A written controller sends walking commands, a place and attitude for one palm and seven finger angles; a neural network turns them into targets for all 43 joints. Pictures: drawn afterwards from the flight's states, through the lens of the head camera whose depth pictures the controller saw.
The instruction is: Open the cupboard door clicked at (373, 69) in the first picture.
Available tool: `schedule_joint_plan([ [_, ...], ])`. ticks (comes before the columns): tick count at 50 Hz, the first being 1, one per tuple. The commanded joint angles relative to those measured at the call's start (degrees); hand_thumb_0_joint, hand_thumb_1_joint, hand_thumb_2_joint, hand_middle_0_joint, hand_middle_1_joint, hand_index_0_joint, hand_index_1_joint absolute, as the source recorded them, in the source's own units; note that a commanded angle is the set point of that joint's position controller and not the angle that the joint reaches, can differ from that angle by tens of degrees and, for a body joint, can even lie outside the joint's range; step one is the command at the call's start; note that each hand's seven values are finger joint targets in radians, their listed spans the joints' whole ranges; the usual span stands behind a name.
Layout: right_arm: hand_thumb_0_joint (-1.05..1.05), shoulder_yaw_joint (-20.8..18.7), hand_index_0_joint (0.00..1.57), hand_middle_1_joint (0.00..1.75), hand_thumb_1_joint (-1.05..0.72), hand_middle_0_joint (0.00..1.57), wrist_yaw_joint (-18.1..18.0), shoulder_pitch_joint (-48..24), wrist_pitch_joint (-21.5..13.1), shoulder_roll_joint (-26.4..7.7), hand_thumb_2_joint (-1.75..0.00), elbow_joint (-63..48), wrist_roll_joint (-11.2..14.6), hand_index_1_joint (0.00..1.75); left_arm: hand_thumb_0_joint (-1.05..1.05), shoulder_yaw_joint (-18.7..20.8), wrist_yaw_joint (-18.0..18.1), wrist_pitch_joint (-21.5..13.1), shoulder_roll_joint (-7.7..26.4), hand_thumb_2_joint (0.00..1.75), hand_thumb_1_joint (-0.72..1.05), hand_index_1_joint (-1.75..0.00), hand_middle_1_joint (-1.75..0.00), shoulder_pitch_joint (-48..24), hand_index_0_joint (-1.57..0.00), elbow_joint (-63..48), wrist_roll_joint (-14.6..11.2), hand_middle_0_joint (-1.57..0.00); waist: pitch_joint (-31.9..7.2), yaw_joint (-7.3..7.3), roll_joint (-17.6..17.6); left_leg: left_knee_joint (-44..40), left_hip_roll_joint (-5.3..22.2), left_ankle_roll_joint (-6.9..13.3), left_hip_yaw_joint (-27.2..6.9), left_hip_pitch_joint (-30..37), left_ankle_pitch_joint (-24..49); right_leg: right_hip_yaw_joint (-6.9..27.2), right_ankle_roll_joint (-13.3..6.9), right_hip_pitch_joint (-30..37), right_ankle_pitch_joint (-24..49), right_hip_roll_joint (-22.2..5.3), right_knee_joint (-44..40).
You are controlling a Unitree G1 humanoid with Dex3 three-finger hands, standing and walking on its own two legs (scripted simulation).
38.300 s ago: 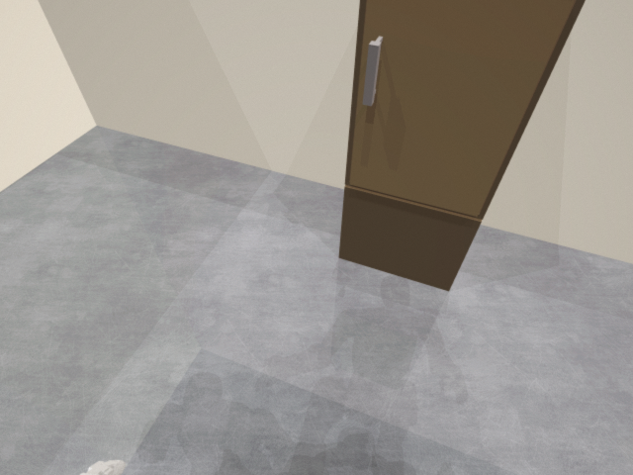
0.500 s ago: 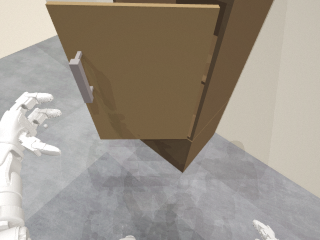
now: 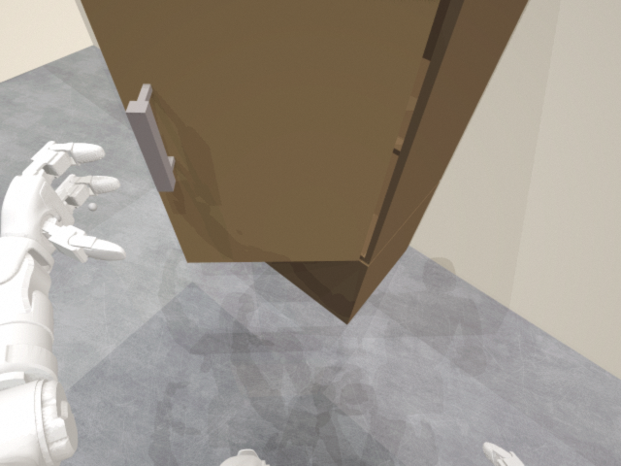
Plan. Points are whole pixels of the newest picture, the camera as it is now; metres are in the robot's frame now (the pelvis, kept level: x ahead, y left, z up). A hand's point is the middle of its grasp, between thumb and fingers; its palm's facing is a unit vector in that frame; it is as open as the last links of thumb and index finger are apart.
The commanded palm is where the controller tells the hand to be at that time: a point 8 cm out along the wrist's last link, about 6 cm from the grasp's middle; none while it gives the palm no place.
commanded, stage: move the hooked fingers beside the handle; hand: left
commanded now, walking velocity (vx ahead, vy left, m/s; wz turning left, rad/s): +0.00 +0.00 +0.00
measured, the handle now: (156, 140) +0.54 +0.24 +0.08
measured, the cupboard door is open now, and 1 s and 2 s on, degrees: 42 42 42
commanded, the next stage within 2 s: slide the fingers in behind the handle in 1.44 s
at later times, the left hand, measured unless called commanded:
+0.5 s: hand (104, 169) +0.47 +0.28 +0.10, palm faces +0.06 -1.00 -0.01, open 14.0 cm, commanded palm +0.45 +0.33 +0.09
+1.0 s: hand (105, 164) +0.49 +0.29 +0.08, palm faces +0.06 -1.00 -0.01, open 14.0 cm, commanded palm +0.47 +0.33 +0.08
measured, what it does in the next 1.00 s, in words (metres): stands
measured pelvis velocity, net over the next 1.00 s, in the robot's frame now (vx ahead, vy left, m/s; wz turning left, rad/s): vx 0.01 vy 0.01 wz -0.04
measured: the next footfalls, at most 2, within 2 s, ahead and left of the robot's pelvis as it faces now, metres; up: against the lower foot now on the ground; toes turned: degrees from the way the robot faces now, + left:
none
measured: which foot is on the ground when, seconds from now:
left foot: down 0.00-1.00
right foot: down 0.00-1.00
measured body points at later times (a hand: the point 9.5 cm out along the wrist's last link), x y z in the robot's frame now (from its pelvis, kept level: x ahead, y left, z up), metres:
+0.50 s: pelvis +0.00 +0.00 -0.01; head +0.10 +0.02 +0.43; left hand +0.46 +0.34 +0.10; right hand +0.01 -0.28 -0.11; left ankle +0.03 +0.09 -0.71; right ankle -0.02 -0.12 -0.71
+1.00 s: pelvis +0.01 +0.01 -0.02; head +0.13 +0.04 +0.42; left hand +0.48 +0.35 +0.09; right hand +0.01 -0.27 -0.11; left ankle +0.03 +0.09 -0.71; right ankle -0.02 -0.12 -0.71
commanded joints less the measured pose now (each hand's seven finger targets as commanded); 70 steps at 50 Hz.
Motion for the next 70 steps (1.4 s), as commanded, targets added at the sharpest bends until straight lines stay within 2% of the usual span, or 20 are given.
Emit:
schedule_joint_plan([
  [1, 0.00, -4.05, 0.20, 0.30, -0.90, 0.20, -0.51, 4.85, -1.08, -10.62, -0.90, -4.78, 0.01, 0.30, 0.00, 3.50, -0.33, -5.23, 19.40, 0.30, -0.50, -1.20, -1.20, -25.54, -0.30, -8.77, -0.70, -0.30, -19.27, -0.80, 6.51, -4.00, 0.13, -0.42, -5.38, 19.94, 15.85, 1.39, -1.09, -3.46, 14.18, 1.91, -4.01],
  [3, 0.00, -4.09, 0.20, 0.30, -0.90, 0.20, -0.49, 5.26, -0.58, -10.90, -0.90, -4.40, -0.03, 0.30, 0.00, 4.73, -0.72, -5.91, 21.44, 0.30, -0.50, -1.20, -1.20, -26.70, -0.30, -6.52, -0.67, -0.30, -19.25, -0.75, 6.77, -3.63, 0.17, -0.49, -5.31, 18.52, 15.02, 1.48, -1.05, -3.57, 13.70, 1.91, -3.72],
  [7, 0.00, -4.11, 0.20, 0.30, -0.90, 0.20, -0.35, 6.08, 0.31, -10.88, -0.90, -4.18, -0.04, 0.30, 0.00, 1.69, -1.73, -6.19, 19.29, 0.30, -0.50, -1.20, -1.20, -29.47, -0.30, -4.95, -0.24, -0.30, -19.95, -1.82, 9.11, -2.89, 0.28, -0.45, -5.47, 19.58, 15.80, 1.41, -1.02, -6.16, 13.36, 2.07, -3.37],
  [8, 0.00, -4.16, 0.20, 0.30, -0.90, 0.20, -0.39, 6.46, 0.55, -11.08, -0.90, -3.69, -0.08, 0.30, 0.00, 1.53, -1.70, -5.95, 19.24, 0.30, -0.50, -1.20, -1.20, -30.69, -0.30, -3.35, -0.19, -0.30, -18.77, -2.42, 7.50, -2.99, 0.46, -0.40, -5.89, 18.91, 14.51, 1.19, -0.97, -7.25, 12.25, 2.13, -3.54],
  [14, 0.00, -4.26, 0.20, 0.30, -0.90, 0.20, -0.32, 8.34, 2.08, -11.68, -0.90, -3.52, -0.31, 0.30, 0.00, 6.13, -1.32, -5.88, 25.84, 0.30, -0.50, -1.20, -1.20, -30.90, -0.30, -0.45, 0.60, -0.30, -21.72, -1.60, 6.23, -1.68, 0.23, 0.02, -4.95, 15.76, 16.58, 1.85, -0.66, -4.33, 15.26, 2.27, -2.58],
  [21, 0.00, -4.31, 0.20, 0.30, -0.90, 0.20, -0.30, 10.35, 3.51, -11.97, -0.90, -3.02, -0.57, 0.30, 0.00, 5.98, -1.72, -6.84, 27.90, 0.30, -0.50, -1.20, -1.20, -35.94, -0.30, 1.07, 1.86, -0.30, -23.57, -3.24, 9.18, -0.18, 0.52, 0.11, -4.92, 16.85, 17.69, 2.17, -0.51, -6.91, 15.43, 2.79, -2.05],
  [23, 0.00, -4.12, 0.20, 0.30, -0.90, 0.20, -0.24, 10.60, 3.84, -11.98, -0.90, -2.75, -0.54, 0.30, 0.00, 4.91, -1.98, -6.39, 27.63, 0.30, -0.50, -1.20, -1.20, -37.51, -0.30, 2.65, 2.10, -0.30, -21.81, -4.06, 10.03, 0.00, 0.60, 0.17, -4.98, 15.81, 16.69, 2.13, -0.46, -8.35, 14.49, 2.77, -2.15],
  [30, 0.00, -4.00, 0.20, 0.30, -0.90, 0.20, -0.35, 12.63, 4.97, -12.77, -0.90, -3.07, -0.93, 0.30, 0.00, 8.76, -2.42, -5.28, 34.36, 0.30, -0.50, -1.20, -1.20, -38.11, -0.30, 6.99, 3.21, -0.30, -23.00, -3.83, 7.73, 1.77, 0.46, 0.64, -4.54, 11.26, 17.60, 2.81, -0.40, -6.27, 16.76, 2.97, -1.16],
  [31, 0.00, -3.94, 0.20, 0.30, -0.90, 0.20, -0.30, 12.98, 5.12, -12.83, -0.90, -3.11, -0.88, 0.30, 0.00, 8.69, -2.53, -5.36, 35.00, 0.30, -0.50, -1.20, -1.20, -39.53, -0.30, 6.27, 3.70, -0.30, -24.33, -4.19, 9.27, 1.89, 0.62, 0.51, -4.66, 12.53, 19.04, 2.64, -0.28, -6.97, 17.68, 3.00, -0.75],
  [35, 0.00, -4.13, 0.20, 0.30, -0.90, 0.20, 0.13, 13.74, 5.66, -12.63, -0.90, -3.38, -1.17, 0.30, 0.00, 7.22, -3.35, -5.86, 32.01, 0.30, -0.50, -1.20, -1.20, -37.85, -0.30, 6.42, 3.09, -0.30, -25.41, -3.98, 11.02, 2.59, 0.91, 0.18, -5.10, 15.61, 21.54, 2.02, -0.67, -9.25, 17.56, 3.48, -0.32],
  [36, 0.00, -4.51, 0.20, 0.30, -0.90, 0.20, 0.12, 14.07, 5.76, -13.05, -0.90, -3.44, -1.35, 0.30, 0.00, 9.36, -3.37, -6.00, 34.52, 0.30, -0.50, -1.20, -1.20, -37.06, -0.30, 5.02, 3.28, -0.30, -28.08, -3.26, 10.16, 2.68, 1.12, -0.02, -5.48, 16.51, 23.60, 1.79, -0.61, -8.20, 18.75, 3.46, 0.20],
  [38, 0.00, -4.32, 0.20, 0.30, -0.90, 0.20, 0.54, 13.80, 6.18, -12.40, -0.90, -3.66, -1.20, 0.30, 0.00, 7.06, -4.05, -5.28, 30.89, 0.30, -0.50, -1.20, -1.20, -36.07, -0.30, 5.41, 2.73, -0.30, -26.46, -3.57, 11.17, 2.84, 1.04, 0.04, -4.95, 16.43, 23.69, 1.72, -0.37, -9.25, 19.03, 3.50, -0.19],
  [40, 0.00, -4.50, 0.20, 0.30, -0.90, 0.20, 0.37, 14.03, 6.38, -12.69, -0.90, -3.67, -1.16, 0.30, 0.00, 8.13, -4.06, -4.91, 31.92, 0.30, -0.50, -1.20, -1.20, -35.90, -0.30, 5.79, 2.28, -0.30, -25.41, -3.64, 9.10, 2.93, 1.00, 0.30, -4.99, 15.12, 23.23, 1.68, -0.55, -8.79, 19.10, 3.65, -0.09],
  [46, 0.00, -4.78, 0.20, 0.30, -0.90, 0.20, 0.71, 13.84, 6.65, -12.47, -0.90, -3.73, -1.37, 0.30, 0.00, 8.92, -2.22, -6.77, 32.76, 0.30, -0.50, -1.20, -1.20, -38.10, -0.30, -0.91, 2.95, -0.30, -28.67, -3.20, 14.71, 2.85, 1.58, -0.69, -6.14, 21.21, 27.06, 1.20, -0.81, -11.33, 18.03, 3.88, 0.36],
  [49, 0.00, -4.58, 0.20, 0.30, -0.90, 0.20, 0.98, 13.25, 6.76, -12.01, -0.90, -3.47, -1.25, 0.30, 0.00, 6.34, -1.84, -6.58, 28.78, 0.30, -0.50, -1.20, -1.20, -37.75, -0.30, 0.05, 2.69, -0.30, -26.96, -3.86, 14.16, 2.48, 1.72, -0.78, -6.53, 21.72, 26.19, 0.79, -0.77, -12.41, 16.76, 3.93, -0.09],
  [53, 0.00, -4.35, 0.20, 0.30, -0.90, 0.20, 0.91, 13.06, 6.98, -12.05, -0.90, -3.56, -1.17, 0.30, 0.00, 5.10, -1.59, -5.10, 27.36, 0.30, -0.50, -1.20, -1.20, -37.13, -0.30, 2.21, 2.73, -0.30, -24.90, -3.90, 12.11, 1.96, 1.57, -0.67, -6.47, 19.91, 24.75, 0.62, -0.72, -11.91, 16.60, 3.73, -0.43],
  [56, 0.00, -4.55, 0.20, 0.30, -0.90, 0.20, 0.98, 13.04, 6.97, -12.06, -0.90, -4.11, -1.29, 0.30, 0.00, 6.91, -0.95, -5.42, 28.93, 0.30, -0.50, -1.20, -1.20, -35.56, -0.30, 0.40, 2.76, -0.30, -27.32, -2.96, 11.82, 2.23, 1.70, -0.92, -6.66, 21.55, 28.81, 0.66, -0.80, -10.56, 18.78, 3.78, 0.12],
  [60, 0.00, -4.22, 0.20, 0.30, -0.90, 0.20, 0.90, 12.32, 7.00, -12.10, -0.90, -4.30, -1.05, 0.30, 0.00, 6.55, -0.87, -5.33, 28.50, 0.30, -0.50, -1.20, -1.20, -35.68, -0.30, 3.60, 2.32, -0.30, -22.08, -3.87, 7.83, 1.93, 1.19, -0.16, -5.57, 15.59, 22.42, 0.94, -0.74, -9.20, 17.80, 3.76, -0.40],
  [66, 0.00, -4.10, 0.20, 0.30, -0.90, 0.20, 0.55, 12.21, 6.72, -12.20, -0.90, -3.86, -1.13, 0.30, 0.00, 5.77, -1.02, -7.20, 28.81, 0.30, -0.50, -1.20, -1.20, -39.50, -0.30, 2.22, 2.82, -0.30, -25.14, -4.30, 10.97, 2.21, 1.28, -0.60, -6.34, 18.41, 21.47, 1.27, -0.78, -11.07, 15.73, 3.67, -0.14],
  [70, 0.00, -3.78, 0.20, 0.30, -0.90, 0.20, 0.33, 12.16, 6.64, -12.00, -0.90, -3.41, -1.03, 0.30, 0.00, 3.52, -1.55, -6.68, 26.20, 0.30, -0.50, -1.20, -1.20, -40.35, -0.30, 3.78, 2.36, -0.30, -23.10, -4.92, 10.81, 1.95, 1.22, -0.41, -6.61, 17.62, 19.32, 1.01, -0.93, -12.26, 14.05, 3.59, -0.42],
])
